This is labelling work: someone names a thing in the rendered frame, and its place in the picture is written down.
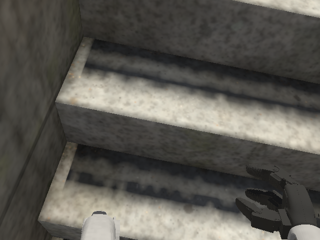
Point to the robot left thigh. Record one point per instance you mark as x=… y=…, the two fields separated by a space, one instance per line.
x=101 y=227

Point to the robot right forearm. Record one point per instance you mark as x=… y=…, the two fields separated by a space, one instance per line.
x=304 y=232

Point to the right robot hand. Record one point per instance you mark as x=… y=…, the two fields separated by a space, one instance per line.
x=285 y=211

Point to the robot left shin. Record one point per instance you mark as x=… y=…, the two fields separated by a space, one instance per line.
x=95 y=212

